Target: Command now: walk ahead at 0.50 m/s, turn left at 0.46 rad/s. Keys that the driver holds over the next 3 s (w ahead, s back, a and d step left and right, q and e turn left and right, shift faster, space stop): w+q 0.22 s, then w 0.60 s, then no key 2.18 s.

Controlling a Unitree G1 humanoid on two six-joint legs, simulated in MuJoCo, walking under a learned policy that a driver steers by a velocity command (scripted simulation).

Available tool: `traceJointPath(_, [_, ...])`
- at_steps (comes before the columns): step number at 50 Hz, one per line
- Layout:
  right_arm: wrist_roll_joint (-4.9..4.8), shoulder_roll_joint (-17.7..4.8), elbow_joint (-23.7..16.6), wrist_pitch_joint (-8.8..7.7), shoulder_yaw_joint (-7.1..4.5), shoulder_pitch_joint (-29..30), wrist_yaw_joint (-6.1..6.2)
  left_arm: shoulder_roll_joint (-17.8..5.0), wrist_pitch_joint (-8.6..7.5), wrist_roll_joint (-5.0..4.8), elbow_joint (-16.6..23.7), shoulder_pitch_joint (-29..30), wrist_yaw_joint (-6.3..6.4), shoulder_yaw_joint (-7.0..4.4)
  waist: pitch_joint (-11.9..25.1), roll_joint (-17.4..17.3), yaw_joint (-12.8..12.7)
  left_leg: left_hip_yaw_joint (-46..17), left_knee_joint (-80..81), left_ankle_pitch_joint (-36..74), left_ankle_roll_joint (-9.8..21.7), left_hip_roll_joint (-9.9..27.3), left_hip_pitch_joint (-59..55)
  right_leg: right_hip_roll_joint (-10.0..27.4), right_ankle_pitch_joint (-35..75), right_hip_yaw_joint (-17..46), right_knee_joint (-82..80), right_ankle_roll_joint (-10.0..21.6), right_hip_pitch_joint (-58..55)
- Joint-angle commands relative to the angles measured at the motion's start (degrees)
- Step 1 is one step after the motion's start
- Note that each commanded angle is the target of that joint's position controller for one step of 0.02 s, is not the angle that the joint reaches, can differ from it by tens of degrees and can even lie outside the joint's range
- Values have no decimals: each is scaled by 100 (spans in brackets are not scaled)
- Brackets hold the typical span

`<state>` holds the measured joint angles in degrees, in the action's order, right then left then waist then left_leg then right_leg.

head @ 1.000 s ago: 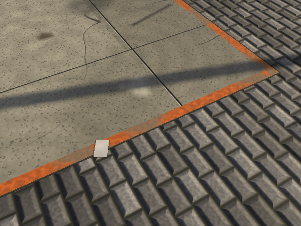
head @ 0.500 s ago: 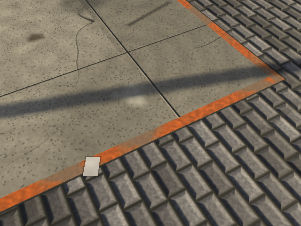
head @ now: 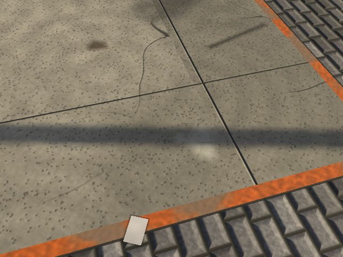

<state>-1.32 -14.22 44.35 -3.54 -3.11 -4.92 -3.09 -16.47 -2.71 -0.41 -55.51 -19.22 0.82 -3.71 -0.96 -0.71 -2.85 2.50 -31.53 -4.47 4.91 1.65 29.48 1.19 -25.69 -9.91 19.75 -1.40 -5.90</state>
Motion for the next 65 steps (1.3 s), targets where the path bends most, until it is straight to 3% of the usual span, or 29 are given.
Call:
traceJointPath(1, [19, -1871, 43, -1, -669, -2101, 137, -485, -79, 122, 646, -134, 52, 6, 1596, -777, 948, -2422, 238, -760, 1251, 1041, -4390, 442, 3568, -109, 4520, 165, 3109])
traceJointPath(2, [-12, -1747, -32, -38, -572, -2047, 120, -208, -324, 132, 711, -100, -29, 136, 2185, -1201, 766, -5002, 1348, -1262, 1868, 1876, -5275, -483, -564, 982, 5733, 50, 4541])
traceJointPath(3, [48, -1315, -53, -64, -433, -1971, 119, -682, -511, -96, 838, 432, -120, 11, 1793, -864, 957, -4404, 1479, -1331, 1547, 1709, -5091, -81, -352, 1598, 6049, 219, 5145])
traceJointPath(4, [64, -1106, -106, -82, -378, -1679, 137, -728, -610, -193, 940, 758, -146, 17, 1175, -564, 871, -3525, 1466, -953, 1327, 1475, -4354, 181, 111, 1495, 5791, 349, 5228])
traceJointPath(5, [78, -990, -203, -84, -336, -1286, 139, -693, -637, -100, 943, 865, -114, 5, 741, -74, 635, -2924, 1562, -469, 1190, 1243, -3473, 402, 492, 1450, 5233, 357, 4980])
traceJointPath(7, [159, -762, -409, -88, -245, -815, 159, -734, -496, 34, 909, 786, -80, -75, 419, -180, 262, -2383, 1858, 239, 1095, 940, -2360, 614, 847, 1478, 4545, 278, 4239])
traceJointPath(11, [71, -1058, -414, -119, -327, -1013, 289, -508, -312, 137, 1097, 1108, -34, -53, 139, -179, 231, -1864, 2097, 808, 1139, 707, -1721, 476, 1625, 1324, 3320, -111, 4231])
traceJointPath(16, [53, -1006, -214, -97, -295, -1454, 373, -249, -386, 71, 1306, 1992, -143, 65, 14, -406, 647, -1369, 2105, 209, 726, 433, -1542, 173, 3520, 1148, 1386, -134, 3577])
traceJointPath(20, [37, -1005, -9, -66, -290, -1748, 376, -461, -452, 23, 1483, 2365, -231, 38, -139, -416, 759, -1716, 1739, 222, 693, 817, -2411, 166, 3225, 1284, 889, 88, 3860])
traceJointPath(23, [59, -1084, 48, 18, -324, -1758, 416, -621, -506, 23, 1481, 2153, -275, -9, -112, -543, 587, -1925, 1321, 1065, 590, 1071, -3001, 102, 2432, 1212, 728, 332, 3702])
traceJointPath(25, [89, -984, -19, 68, -267, -1608, 410, -914, -536, 54, 1178, 1068, -242, -166, 600, -467, 31, -1594, 65, 2514, 374, 633, -2894, -24, 2473, 1022, 579, 653, 2108])
traceJointPath(26, [170, -775, -156, 77, -160, -1589, 407, -1204, -535, 117, 1039, 93, -220, -236, 1463, -6, -350, -1292, -1486, 1524, 175, 242, -2005, 827, 2589, 1967, 798, 1034, 503])
traceJointPath(27, [51, -298, -158, -25, -31, -2452, 366, -1597, -453, 90, 802, -500, -245, -374, 2131, 1728, -68, -828, -3526, -1718, -306, -692, 286, 1990, 1422, 4474, 391, 1958, -1542])
traceJointPath(28, [-10, -692, -98, -91, -71, -2263, 366, -1049, -436, -81, 774, -511, -285, -226, 1911, 1440, -247, -1300, -4171, -2842, -282, -558, 1130, 2052, 224, 5297, -215, 1886, -1547])
traceJointPath(29, [-82, -1008, -239, -129, -156, -1628, 352, -783, -418, -78, 866, -91, -270, -143, 1033, 896, -282, -1252, -4311, -2387, -240, -262, 1475, 1869, 116, 4495, -321, 1611, -826])
traceJointPath(31, [51, -935, -407, -162, -158, -1009, 361, -590, -362, 52, 989, 539, -254, -55, 237, 307, -36, -860, -3725, -1598, -273, 212, 1229, 1455, 1225, 3421, -572, 1452, 573])
traceJointPath(33, [82, -774, -388, -118, -167, -1162, 342, -471, -379, 108, 966, 638, -253, 0, 222, 566, 199, -796, -3290, -1311, -312, 420, 721, 1167, 1990, 2882, -785, 1407, 1091])
traceJointPath(35, [85, -600, -400, -70, -128, -1182, 342, -579, -401, 43, 882, 546, -235, -22, 196, 596, 255, -668, -2902, -1217, -400, 495, 697, 1133, 2455, 2533, -968, 1500, 1277])
traceJointPath(43, [101, -343, -780, -147, -2, 218, 259, -824, -258, -36, 564, 27, -100, -56, -142, 421, -124, -252, -327, 941, -563, 235, 367, 772, 3707, 1403, -1049, 1215, 1324])
traceJointPath(47, [116, -446, -898, -216, -39, 449, 130, -846, -98, -34, 392, -178, -57, -39, 14, 559, -101, -298, 241, 913, -358, -15, 4, 957, 4446, 1452, -348, 1012, 754])
traceJointPath(50, [234, -867, -535, -243, -209, -677, 163, -885, -47, -36, 440, 106, -23, -45, 642, 449, 553, -222, 832, 1605, -15, -136, -1605, 646, 5011, 1344, 1037, 644, 784])
traceJointPath(51, [341, -1235, -435, -239, -275, -1301, 220, -641, -81, 101, 578, 48, -20, 51, 1393, -99, 708, -971, 326, 3958, 295, 727, -3090, 297, 3594, 1145, 2299, 393, 1609])
traceJointPath(52, [411, -1255, -437, -154, -209, -1327, 234, 25, -115, 146, 393, -1034, -82, 266, 2269, -1439, 308, -2597, 25, 5609, 1435, 2252, -4836, -358, -787, 1125, 4212, -6, 3214])
traceJointPath(53, [255, -835, -379, -65, -134, -1505, 193, -450, -96, 11, 199, -1154, -118, 174, 2740, -1085, 509, -2995, 239, 4597, 1560, 2205, -4721, -254, -1571, 1740, 4740, -46, 3380])
traceJointPath(54, [165, -760, -396, -16, -97, -1125, 180, -776, -42, -103, 344, -588, -115, 74, 1970, -753, 520, -2530, 530, 3602, 1320, 1889, -4021, -41, -1367, 1653, 4908, -91, 3696])
traceJointPath(56, [195, -564, -435, 19, -10, -330, 195, -665, 143, -34, 466, 74, 5, 46, 949, -286, 292, -1956, 1047, 2232, 969, 1454, -2505, 286, -745, 1465, 4365, -193, 3648])
traceJointPath(57, [252, -587, -410, 26, -18, -95, 201, -581, 252, -1, 454, 8, 48, 43, 779, -458, 95, -1730, 1291, 1752, 856, 1303, -1797, 402, -474, 1460, 3928, -224, 3158])
traceJointPath(60, [338, -627, -314, 51, -50, 167, 226, -279, 382, 66, 328, -178, 137, 105, 783, -719, -60, -1200, 1574, 1120, 804, 985, -985, 263, 3, 1180, 2758, -254, 2157])
traceJointPath(65, [211, -532, -53, 166, 7, 147, 313, -311, 438, 197, 281, 96, 100, 76, 572, -570, -67, -1055, 1775, -2187, 329, 690, -380, 133, 1567, 989, 1212, 54, 1149])
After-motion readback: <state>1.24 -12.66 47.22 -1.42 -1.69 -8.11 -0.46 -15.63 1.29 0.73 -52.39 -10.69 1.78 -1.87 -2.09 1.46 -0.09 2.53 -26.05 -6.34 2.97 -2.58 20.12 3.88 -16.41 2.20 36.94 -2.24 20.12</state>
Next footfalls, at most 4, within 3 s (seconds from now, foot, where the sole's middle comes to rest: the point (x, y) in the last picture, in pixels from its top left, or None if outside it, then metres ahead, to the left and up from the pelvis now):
0.50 right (201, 253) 0.49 -0.07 -0.76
1.00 left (132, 194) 0.72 0.22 -0.76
1.32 right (192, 197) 0.72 -0.03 -0.76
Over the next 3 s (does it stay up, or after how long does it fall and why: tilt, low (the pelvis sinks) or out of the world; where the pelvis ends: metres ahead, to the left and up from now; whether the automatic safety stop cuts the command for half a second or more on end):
stays up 0.68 0.09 0.02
